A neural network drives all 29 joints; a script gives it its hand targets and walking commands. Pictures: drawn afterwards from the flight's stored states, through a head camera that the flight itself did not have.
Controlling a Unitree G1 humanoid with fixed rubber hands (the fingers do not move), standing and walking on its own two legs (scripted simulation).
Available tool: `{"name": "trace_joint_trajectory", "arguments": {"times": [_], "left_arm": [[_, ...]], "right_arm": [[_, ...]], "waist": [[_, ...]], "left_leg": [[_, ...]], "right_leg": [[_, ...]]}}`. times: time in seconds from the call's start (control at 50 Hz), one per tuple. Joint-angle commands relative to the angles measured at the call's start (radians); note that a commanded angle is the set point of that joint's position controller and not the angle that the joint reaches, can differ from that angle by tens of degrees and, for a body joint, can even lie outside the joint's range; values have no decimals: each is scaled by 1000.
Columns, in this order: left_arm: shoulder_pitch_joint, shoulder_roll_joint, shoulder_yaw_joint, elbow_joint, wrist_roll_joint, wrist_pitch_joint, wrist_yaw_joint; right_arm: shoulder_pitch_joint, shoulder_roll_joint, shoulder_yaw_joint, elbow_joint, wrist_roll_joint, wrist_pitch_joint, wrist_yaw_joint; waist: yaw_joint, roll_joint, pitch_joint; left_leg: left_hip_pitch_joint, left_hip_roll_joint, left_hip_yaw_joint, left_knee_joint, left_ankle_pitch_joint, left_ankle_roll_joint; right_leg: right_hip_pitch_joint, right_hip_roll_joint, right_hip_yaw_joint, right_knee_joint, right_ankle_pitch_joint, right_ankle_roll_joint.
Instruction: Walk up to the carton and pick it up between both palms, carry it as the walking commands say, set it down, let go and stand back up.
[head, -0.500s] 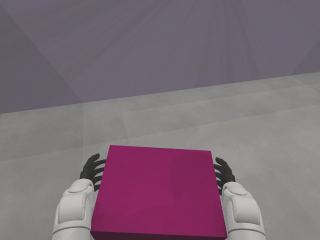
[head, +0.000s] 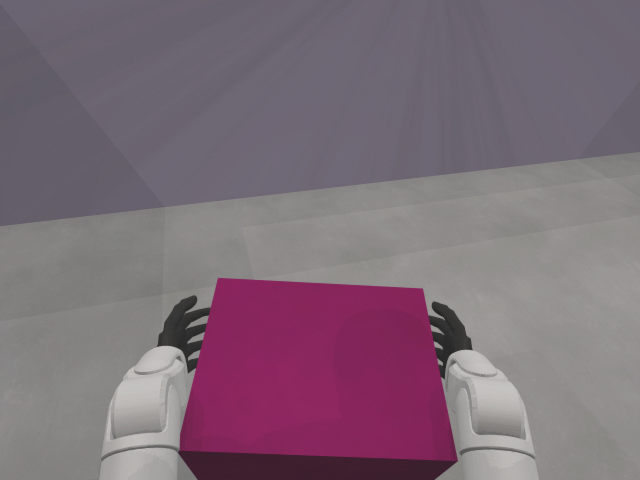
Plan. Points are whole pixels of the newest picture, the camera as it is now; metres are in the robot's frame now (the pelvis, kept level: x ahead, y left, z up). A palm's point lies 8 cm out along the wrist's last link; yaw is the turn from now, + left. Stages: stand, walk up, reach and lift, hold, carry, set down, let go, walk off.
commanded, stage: carry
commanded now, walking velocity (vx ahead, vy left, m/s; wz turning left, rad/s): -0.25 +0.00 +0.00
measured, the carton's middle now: (313, 401) +0.26 +0.00 -0.01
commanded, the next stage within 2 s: none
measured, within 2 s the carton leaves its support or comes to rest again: neither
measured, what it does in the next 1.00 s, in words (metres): walks backwards: right foot, then left foot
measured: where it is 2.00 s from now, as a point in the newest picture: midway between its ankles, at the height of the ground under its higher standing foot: outside the picture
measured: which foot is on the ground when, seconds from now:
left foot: down 0.00-0.62, up 0.64-0.88, down 0.90-1.00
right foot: down 0.00-0.32, up 0.34-0.56, down 0.58-0.92, up 0.94-1.00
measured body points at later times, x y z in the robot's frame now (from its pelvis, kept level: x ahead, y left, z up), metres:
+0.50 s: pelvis -0.10 +0.01 -0.01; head -0.16 +0.03 +0.43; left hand +0.14 +0.19 +0.07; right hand +0.13 -0.16 +0.07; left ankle +0.01 +0.11 -0.73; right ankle -0.10 -0.11 -0.68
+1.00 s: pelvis -0.26 +0.01 +0.00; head -0.31 +0.03 +0.44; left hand -0.02 +0.20 +0.08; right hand -0.02 -0.15 +0.08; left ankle -0.23 +0.12 -0.73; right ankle -0.19 -0.11 -0.70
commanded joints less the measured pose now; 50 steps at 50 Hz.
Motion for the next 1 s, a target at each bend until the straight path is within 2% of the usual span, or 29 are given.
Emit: {"name": "trace_joint_trajectory", "arguments": {"times": [0.0, 0.04, 0.12, 0.18, 0.2, 0.24, 0.28, 0.3, 0.32, 0.34, 0.36, 0.38, 0.46, 0.52, 0.56, 0.58, 0.6, 0.62, 0.64, 0.66, 0.68, 0.72, 0.74, 0.82, 0.86, 0.88, 0.92, 0.94, 0.98], "left_arm": [[-606, -892, -803, -239, -312, 43, -176], [-589, -891, -826, -306, -345, 97, -157], [-543, -871, -858, -433, -392, 209, -115], [-441, -846, -853, -498, -398, 287, -64], [-397, -831, -843, -505, -394, 308, -47], [-341, -785, -812, -529, -367, 340, -19], [-346, -775, -824, -601, -373, 359, 0], [-368, -779, -842, -632, -378, 370, 6], [-358, -779, -845, -640, -372, 380, 12], [-364, -764, -837, -645, -366, 388, 14], [-351, -761, -816, -615, -363, 394, 19], [-341, -760, -823, -611, -374, 394, 17], [-332, -783, -861, -617, -420, 397, 17], [-294, -747, -853, -611, -415, 399, 18], [-263, -740, -829, -587, -408, 402, 14], [-244, -723, -815, -586, -409, 398, 13], [-242, -711, -800, -575, -401, 394, 14], [-238, -756, -798, -564, -392, 383, 12], [-251, -774, -787, -571, -378, 384, 11], [-284, -767, -801, -608, -389, 388, 8], [-262, -755, -801, -600, -370, 388, 7], [-229, -733, -787, -601, -349, 382, 9], [-221, -730, -791, -609, -355, 381, 10], [-204, -718, -791, -616, -361, 384, 12], [-182, -717, -795, -607, -359, 392, 21], [-178, -718, -800, -605, -363, 395, 21], [-183, -726, -813, -616, -362, 393, 22], [-251, -736, -858, -671, -395, 387, 12], [-320, -789, -887, -687, -422, 378, -1]], "right_arm": [[-559, 906, 709, -206, 314, 21, 181], [-543, 899, 727, -266, 342, 71, 158], [-497, 859, 759, -424, 383, 180, 106], [-388, 827, 764, -519, 391, 260, 62], [-376, 816, 772, -543, 400, 281, 51], [-362, 801, 787, -564, 413, 314, 38], [-345, 802, 786, -612, 430, 329, 27], [-341, 799, 777, -620, 428, 336, 23], [-348, 774, 769, -641, 432, 341, 16], [-335, 757, 752, -641, 424, 346, 8], [-339, 747, 745, -658, 412, 357, -2], [-302, 741, 735, -653, 389, 360, -12], [-261, 746, 706, -655, 364, 357, -27], [-213, 712, 705, -639, 344, 357, -37], [-233, 711, 723, -647, 347, 359, -39], [-223, 702, 722, -646, 347, 360, -38], [-211, 709, 724, -628, 341, 368, -33], [-287, 727, 759, -679, 374, 365, -13], [-367, 768, 786, -702, 410, 362, -4], [-358, 793, 787, -687, 415, 363, -5], [-345, 787, 787, -677, 410, 360, -1], [-310, 763, 788, -654, 406, 361, 1], [-302, 754, 791, -666, 410, 359, -4], [-279, 741, 785, -674, 413, 363, -14], [-252, 736, 770, -676, 411, 368, -15], [-252, 734, 762, -667, 413, 370, -14], [-222, 710, 746, -648, 404, 364, -9], [-210, 737, 743, -652, 401, 357, -2], [-219, 790, 735, -665, 384, 346, 0]], "waist": [[-10, 43, -378], [-10, 97, -389], [-1, 68, -406], [15, -106, -412], [16, -195, -404], [6, -243, -353], [-1, -126, -355], [-7, -3, -330], [-9, 242, -308], [-9, 331, -295], [-2, 220, -272], [7, 156, -254], [17, 183, -266], [10, 234, -309], [21, 165, -330], [23, 67, -321], [27, -232, -292], [30, -351, -236], [31, -230, -153], [26, -98, -162], [24, -47, -173], [18, -109, -182], [15, -133, -203], [20, -242, -290], [5, -180, -331], [9, -77, -347], [11, 262, -324], [-5, 266, -297], [-4, 156, -242]], "left_leg": [[9, 205, -108, -57, 488, 70], [-1, 227, -131, -44, 561, 90], [-118, 194, -104, 10, 429, 70], [-203, 51, 58, 195, 141, -5], [-207, 7, 109, 266, -112, -19], [-96, 23, 102, 202, -179, -6], [-23, 32, 92, 55, -66, 7], [-6, 94, 0, -72, -50, 29], [-4, 301, -278, -245, -48, 97], [-160, 444, -426, -377, -158, 174], [-237, 416, -384, -425, -334, 164], [-284, 376, -319, -431, -355, 141], [-166, 280, -97, -333, -67, 81], [-66, 298, -130, -311, 23, 85], [-109, 242, -82, -255, 4, 30], [-186, 187, -27, -169, -62, -7], [-352, 71, 79, 49, -143, -49], [-294, 53, 84, 313, -229, -38], [-296, 51, 28, 514, -195, -31], [-329, 57, 25, 580, -128, -20], [-318, 59, 31, 606, -72, -11], [-325, 55, 58, 534, -81, -11], [-338, 49, 80, 451, -111, -19], [-221, 29, 160, 149, -164, -10], [-65, 33, 156, -152, -31, -4], [32, 106, 77, -234, 36, -7], [126, 476, -251, -258, 566, 124], [-29, 451, -228, -253, 566, 184], [-104, 377, -148, -283, 371, 171]], "right_leg": [[36, -138, 27, 109, 312, -31], [-12, -112, 20, 153, 242, -21], [5, -134, 60, 139, 258, -49], [34, -267, 221, -43, 382, -122], [9, -329, 281, -115, 401, -163], [-162, -329, 282, -199, 207, -149], [-199, -241, 153, -115, 126, -91], [-267, -183, 90, -39, -25, -48], [-369, -65, -24, 153, -242, -1], [-289, 2, -90, 468, -327, 27], [-221, 3, -43, 580, -270, 12], [-216, 5, -43, 636, -240, 7], [-195, -18, -86, 432, -235, 16], [-92, 5, -106, 125, -227, 14], [69, -6, -96, -139, -196, -1], [135, -83, 6, -261, -209, -14], [148, -312, 301, -346, -181, -87], [-116, -472, 372, -351, 3, -203], [-215, -445, 305, -354, 71, -234], [-173, -402, 209, -315, 84, -213], [-164, -344, 124, -276, 68, -194], [-108, -294, 78, -229, 149, -159], [-41, -287, 83, -191, 259, -158], [42, -298, 140, -193, 293, -173], [11, -266, 112, -127, 226, -128], [-65, -235, 77, -67, 163, -79], [-341, -74, -96, 218, -282, 28], [-232, -64, -36, 359, -310, 14], [-258, -37, -5, 530, -263, 6]]}}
